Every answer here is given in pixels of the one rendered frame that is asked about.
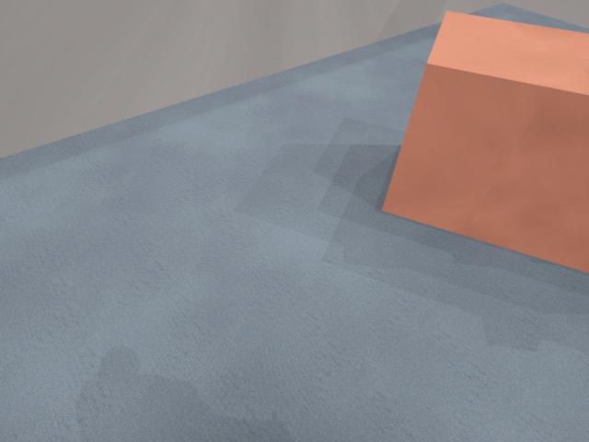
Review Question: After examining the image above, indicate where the pedestal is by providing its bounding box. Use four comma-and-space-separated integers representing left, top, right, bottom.
382, 11, 589, 273

